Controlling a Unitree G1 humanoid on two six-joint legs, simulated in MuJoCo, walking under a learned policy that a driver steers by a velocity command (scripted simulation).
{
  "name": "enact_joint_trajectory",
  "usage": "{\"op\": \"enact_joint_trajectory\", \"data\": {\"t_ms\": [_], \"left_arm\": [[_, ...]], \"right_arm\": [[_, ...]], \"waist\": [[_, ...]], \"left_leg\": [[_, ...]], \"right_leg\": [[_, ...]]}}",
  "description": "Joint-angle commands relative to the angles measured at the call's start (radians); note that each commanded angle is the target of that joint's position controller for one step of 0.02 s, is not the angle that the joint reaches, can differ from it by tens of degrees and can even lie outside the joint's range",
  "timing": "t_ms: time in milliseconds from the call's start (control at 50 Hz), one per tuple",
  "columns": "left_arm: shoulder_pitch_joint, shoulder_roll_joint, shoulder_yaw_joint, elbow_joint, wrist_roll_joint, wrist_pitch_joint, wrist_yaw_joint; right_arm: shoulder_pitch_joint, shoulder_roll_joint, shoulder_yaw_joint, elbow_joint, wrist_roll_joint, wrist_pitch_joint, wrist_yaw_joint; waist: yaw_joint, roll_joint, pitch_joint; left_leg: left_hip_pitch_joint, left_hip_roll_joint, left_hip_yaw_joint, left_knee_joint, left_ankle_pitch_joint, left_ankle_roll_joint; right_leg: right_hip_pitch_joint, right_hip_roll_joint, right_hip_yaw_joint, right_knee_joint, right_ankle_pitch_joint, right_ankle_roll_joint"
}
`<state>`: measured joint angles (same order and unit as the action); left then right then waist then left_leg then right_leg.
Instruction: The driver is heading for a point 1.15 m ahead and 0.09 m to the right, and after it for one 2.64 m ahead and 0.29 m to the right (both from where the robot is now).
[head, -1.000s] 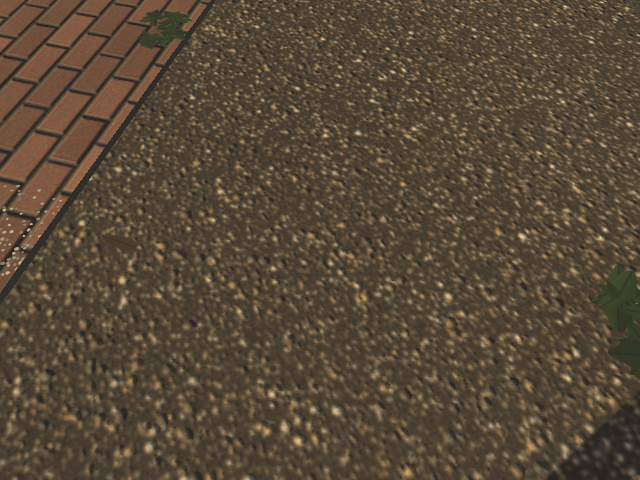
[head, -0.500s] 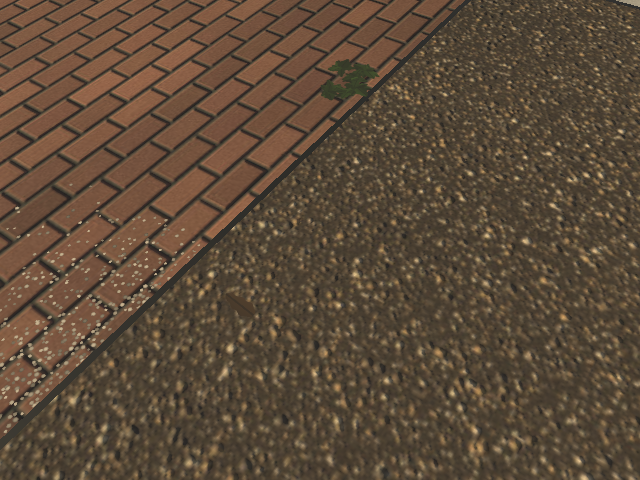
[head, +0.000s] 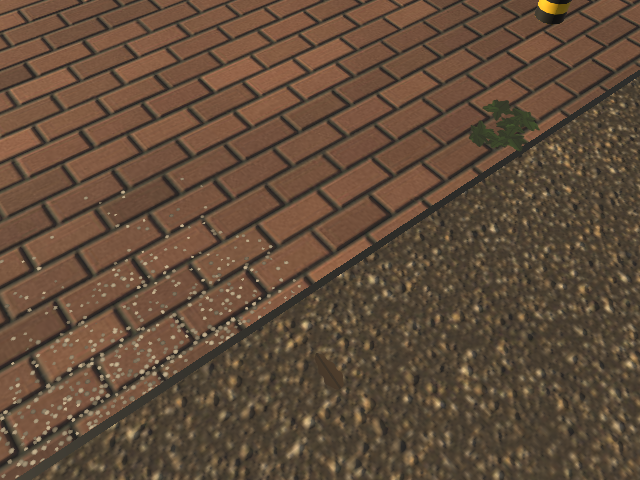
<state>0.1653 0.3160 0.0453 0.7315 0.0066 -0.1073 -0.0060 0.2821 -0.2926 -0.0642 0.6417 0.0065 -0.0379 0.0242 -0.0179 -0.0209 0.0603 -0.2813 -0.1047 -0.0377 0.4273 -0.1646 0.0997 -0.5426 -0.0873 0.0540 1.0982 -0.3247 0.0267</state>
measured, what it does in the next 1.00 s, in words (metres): walks ahead: right foot, then left foot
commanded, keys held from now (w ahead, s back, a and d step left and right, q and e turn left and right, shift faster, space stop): w+q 0.24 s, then w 0.18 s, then no key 0.56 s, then w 0.02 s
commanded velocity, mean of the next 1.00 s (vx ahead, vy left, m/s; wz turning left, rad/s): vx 0.32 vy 0.00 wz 0.28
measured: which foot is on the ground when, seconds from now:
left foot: down 0.00-0.30, up 0.32-0.70, down 0.72-1.00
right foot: up 0.00-0.26, down 0.28-0.74, up 0.76-0.98, down 1.00-1.00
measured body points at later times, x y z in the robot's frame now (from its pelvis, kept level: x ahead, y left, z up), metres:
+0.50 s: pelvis +0.28 -0.05 +0.00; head +0.31 -0.05 +0.45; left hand +0.30 +0.24 -0.11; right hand +0.47 -0.28 -0.10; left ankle +0.25 +0.09 -0.67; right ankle +0.32 -0.14 -0.74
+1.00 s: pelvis +0.41 +0.01 -0.01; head +0.42 +0.02 +0.44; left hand +0.43 +0.30 -0.14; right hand +0.62 -0.18 -0.11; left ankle +0.44 +0.13 -0.74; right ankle +0.45 -0.13 -0.74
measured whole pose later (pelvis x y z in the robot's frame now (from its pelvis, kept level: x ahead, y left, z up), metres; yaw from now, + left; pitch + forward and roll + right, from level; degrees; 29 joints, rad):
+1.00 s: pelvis +0.41 +0.01 -0.01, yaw +13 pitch +0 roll +1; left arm 0.19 0.28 0.03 0.89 0.02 0.02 0.03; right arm 0.12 -0.21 -0.02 0.77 -0.02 0.00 0.00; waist 0.01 -0.03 0.03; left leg -0.33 -0.05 0.01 0.49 -0.15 0.04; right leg -0.28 -0.06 0.04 0.57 -0.28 0.06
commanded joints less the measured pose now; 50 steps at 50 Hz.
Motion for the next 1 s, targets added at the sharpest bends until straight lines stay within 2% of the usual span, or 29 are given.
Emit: {"op": "enact_joint_trajectory", "data": {"t_ms": [20, 100, 160, 240, 260, 280, 300, 320, 340, 360, 380, 400, 420, 460, 500, 560, 640, 700, 720, 740, 760, 780, 800, 820, 840, 880, 940, 980, 1000], "left_arm": [[0.02, 0.086, 0.024, -0.056, 0.014, 0.007, 0.006], [-0.144, 0.041, 0.004, -0.092, 0.007, 0.003, -0.005], [-0.214, 0.059, 0.008, -0.115, -0.009, -0.006, -0.016], [-0.173, 0.107, 0.032, -0.113, -0.015, -0.018, -0.022], [-0.102, 0.114, 0.041, -0.092, -0.013, -0.022, -0.019], [-0.005, 0.139, 0.054, -0.073, 0.0, -0.027, -0.014], [0.137, 0.187, 0.065, -0.06, 0.013, -0.028, -0.009], [0.215, 0.256, 0.086, -0.008, 0.016, -0.014, -0.02], [0.193, 0.156, 0.064, -0.022, -0.014, -0.013, -0.028], [0.15, 0.104, 0.05, -0.028, -0.016, -0.007, -0.024], [0.104, 0.092, 0.042, -0.035, -0.003, -0.002, -0.023], [0.081, 0.076, 0.037, -0.026, 0.001, 0.002, -0.021], [0.073, 0.063, 0.03, -0.022, 0.008, 0.0, -0.018], [0.064, 0.053, 0.025, -0.008, 0.004, -0.006, -0.017], [0.064, 0.082, 0.03, 0.015, -0.001, -0.007, -0.014], [0.063, 0.121, 0.038, 0.039, -0.01, 0.014, -0.003], [0.109, 0.127, 0.035, 0.079, -0.021, 0.037, 0.004], [0.084, 0.122, 0.031, 0.092, -0.033, 0.047, 0.007], [0.115, 0.096, 0.021, 0.1, -0.022, 0.042, 0.006], [0.172, 0.049, 0.002, 0.088, 0.012, 0.03, 0.002], [0.26, -0.009, -0.024, 0.112, 0.01, 0.036, 0.001], [0.21, 0.052, -0.01, 0.114, -0.005, 0.056, 0.002], [0.163, 0.08, 0.0, 0.102, -0.013, 0.074, 0.006], [0.141, 0.08, 0.005, 0.107, -0.012, 0.094, 0.015], [0.13, 0.083, 0.009, 0.105, -0.005, 0.111, 0.026], [0.149, 0.059, 0.007, 0.121, -0.004, 0.129, 0.038], [0.157, 0.026, 0.0, 0.148, 0.001, 0.129, 0.038], [0.142, 0.02, -0.002, 0.153, 0.015, 0.127, 0.033], [0.136, 0.034, -0.003, 0.148, 0.027, 0.127, 0.032]], "right_arm": [[-0.034, -0.154, -0.043, -0.067, 0.001, -0.025, -0.021], [0.02, -0.173, -0.049, -0.032, 0.012, -0.015, -0.039], [0.073, -0.18, -0.053, -0.001, 0.02, -0.009, -0.041], [0.077, -0.165, -0.053, 0.015, 0.02, 0.002, -0.045], [0.066, -0.146, -0.047, 0.015, 0.017, 0.005, -0.045], [0.076, -0.101, -0.031, 0.015, 0.01, 0.003, -0.042], [0.106, -0.043, -0.008, 0.003, -0.008, 0.002, -0.041], [0.247, -0.01, 0.003, -0.01, 0.03, -0.007, -0.041], [0.224, -0.11, -0.013, 0.022, 0.036, -0.009, -0.045], [0.106, -0.152, -0.025, 0.011, 0.03, -0.008, -0.043], [0.039, -0.144, -0.023, -0.002, 0.017, -0.008, -0.045], [-0.008, -0.13, -0.023, -0.016, 0.005, -0.014, -0.043], [-0.009, -0.112, -0.022, -0.019, 0.006, -0.017, -0.036], [0.003, -0.075, -0.015, -0.011, 0.004, -0.014, -0.033], [-0.023, -0.04, -0.002, -0.02, -0.009, -0.011, -0.036], [-0.073, -0.016, 0.014, -0.02, -0.009, -0.012, -0.029], [-0.16, -0.041, 0.006, -0.034, -0.005, -0.012, -0.015], [-0.11, -0.072, -0.011, -0.013, -0.019, -0.016, -0.014], [-0.077, -0.112, -0.023, -0.005, -0.026, -0.016, -0.023], [-0.035, -0.183, -0.034, -0.014, -0.045, -0.012, -0.034], [-0.03, -0.121, -0.014, -0.008, -0.049, 0.003, -0.036], [-0.024, -0.05, 0.006, 0.005, -0.03, 0.011, -0.028], [-0.06, -0.047, 0.011, 0.014, -0.019, 0.013, -0.021], [-0.102, -0.058, 0.009, 0.016, -0.019, 0.012, -0.017], [-0.155, -0.077, 0.005, 0.015, -0.02, 0.012, -0.015], [-0.224, -0.084, 0.0, 0.02, -0.033, 0.017, -0.02], [-0.24, -0.063, 0.005, 0.045, -0.03, 0.021, -0.028], [-0.228, -0.043, 0.012, 0.07, -0.019, 0.023, -0.03], [-0.188, -0.029, 0.016, 0.096, -0.019, 0.023, -0.03]], "waist": [[0.034, 0.059, -0.087], [-0.027, 0.085, -0.052], [-0.053, 0.099, -0.046], [-0.017, 0.144, -0.054], [0.021, 0.151, -0.075], [0.062, 0.133, -0.15], [0.106, 0.01, -0.293], [0.043, -0.346, -0.37], [0.07, -0.208, -0.285], [0.094, -0.114, -0.167], [0.08, -0.045, -0.112], [0.069, -0.034, -0.063], [0.046, -0.056, -0.058], [0.022, -0.082, -0.058], [0.015, -0.069, -0.067], [0.03, -0.08, -0.11], [0.057, -0.084, -0.118], [0.006, -0.063, -0.132], [-0.003, -0.023, -0.157], [0.019, 0.114, -0.261], [0.027, 0.249, -0.363], [-0.001, 0.206, -0.336], [0.004, 0.169, -0.261], [0.015, 0.133, -0.216], [0.032, 0.129, -0.174], [0.066, 0.165, -0.149], [0.071, 0.16, -0.167], [0.075, 0.136, -0.155], [0.065, 0.113, -0.144]], "left_leg": [[0.065, 0.254, -0.276, -0.202, 0.271, 0.204], [0.003, 0.186, -0.214, -0.188, 0.154, 0.138], [0.025, 0.207, -0.27, -0.159, 0.071, 0.116], [0.128, 0.244, -0.382, -0.04, 0.057, 0.086], [0.132, 0.229, -0.372, 0.01, 0.09, 0.069], [0.111, 0.179, -0.327, 0.141, 0.135, 0.039], [-0.005, 0.113, -0.242, 0.421, -0.041, 0.0], [-0.349, -0.009, -0.137, 0.724, -0.422, -0.066], [-0.462, 0.054, -0.181, 0.839, -0.398, -0.078], [-0.489, 0.084, -0.163, 0.857, -0.306, -0.079], [-0.462, 0.114, -0.127, 0.835, -0.243, -0.081], [-0.453, 0.14, -0.118, 0.781, -0.199, -0.082], [-0.407, 0.166, -0.108, 0.739, -0.169, -0.079], [-0.35, 0.17, -0.067, 0.657, -0.182, -0.097], [-0.321, 0.167, -0.034, 0.534, -0.168, -0.122], [-0.203, 0.151, 0.008, 0.334, 0.02, -0.131], [-0.12, 0.12, 0.006, 0.17, 0.145, -0.111], [0.029, 0.098, 0.017, 0.014, 0.225, -0.06], [0.138, 0.14, -0.019, -0.026, 0.408, -0.03], [0.356, 0.316, -0.179, 0.061, 0.81, 0.05], [0.453, 0.466, -0.344, 0.053, 0.85, 0.202], [0.385, 0.449, -0.381, 0.007, 0.673, 0.209], [0.32, 0.411, -0.35, -0.025, 0.517, 0.175], [0.25, 0.387, -0.321, -0.055, 0.403, 0.148], [0.159, 0.368, -0.292, -0.09, 0.31, 0.131], [0.015, 0.315, -0.218, -0.129, 0.218, 0.105], [-0.037, 0.273, -0.149, -0.126, 0.106, 0.09], [-0.074, 0.239, -0.128, -0.119, -0.101, 0.045], [-0.103, 0.208, -0.118, -0.127, -0.303, -0.002]], "right_leg": [[-0.072, -0.013, 0.004, -0.114, 0.097, 0.04], [0.004, 0.045, -0.004, -0.427, 0.369, 0.052], [0.062, 0.077, 0.013, -0.535, 0.424, 0.041], [0.128, 0.081, 0.037, -0.604, 0.279, -0.006], [0.209, 0.083, 0.013, -0.637, 0.275, -0.029], [0.37, 0.044, 0.028, -0.646, 0.273, -0.067], [0.618, -0.124, 0.204, -0.633, 0.233, -0.128], [0.865, -0.3, 0.691, -0.762, -0.043, -0.29], [0.825, -0.296, 0.751, -0.814, -0.257, -0.275], [0.716, -0.256, 0.591, -0.821, -0.216, -0.238], [0.611, -0.214, 0.474, -0.829, -0.091, -0.221], [0.533, -0.183, 0.396, -0.846, 0.029, -0.227], [0.484, -0.155, 0.333, -0.864, 0.11, -0.221], [0.439, -0.135, 0.238, -0.869, 0.426, -0.235], [0.419, -0.136, 0.147, -0.857, 0.729, -0.253], [0.392, -0.097, 0.032, -0.852, 0.829, -0.228], [0.429, -0.102, 0.021, -0.811, 0.736, -0.2], [0.422, -0.085, 0.031, -0.697, 0.636, -0.153], [0.387, -0.039, 0.009, -0.616, 0.578, -0.111], [0.255, 0.029, -0.029, -0.45, 0.287, -0.056], [0.145, 0.075, -0.032, -0.276, -0.201, -0.001], [0.113, 0.06, 0.011, -0.193, -0.369, 0.023], [0.069, 0.045, 0.017, -0.151, -0.365, 0.033], [0.064, 0.032, 0.014, -0.149, -0.326, 0.043], [0.093, 0.018, 0.016, -0.186, -0.273, 0.053], [0.215, 0.023, -0.007, -0.278, -0.177, 0.065], [0.346, 0.04, -0.04, -0.448, 0.02, 0.051], [0.43, 0.051, -0.052, -0.594, 0.158, 0.024], [0.452, 0.029, -0.031, -0.629, 0.163, 0.001]]}}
